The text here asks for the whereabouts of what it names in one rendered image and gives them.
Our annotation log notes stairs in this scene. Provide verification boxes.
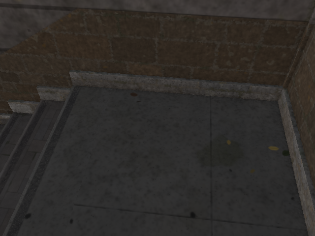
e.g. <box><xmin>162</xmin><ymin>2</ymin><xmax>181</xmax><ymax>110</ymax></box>
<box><xmin>0</xmin><ymin>99</ymin><xmax>65</xmax><ymax>236</ymax></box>

